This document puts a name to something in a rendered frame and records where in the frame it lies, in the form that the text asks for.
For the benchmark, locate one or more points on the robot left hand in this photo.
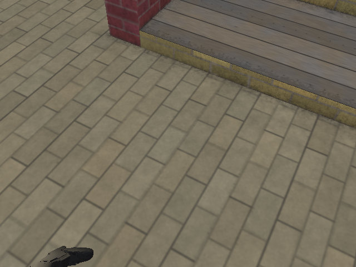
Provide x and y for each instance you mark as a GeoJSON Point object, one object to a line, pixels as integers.
{"type": "Point", "coordinates": [64, 257]}

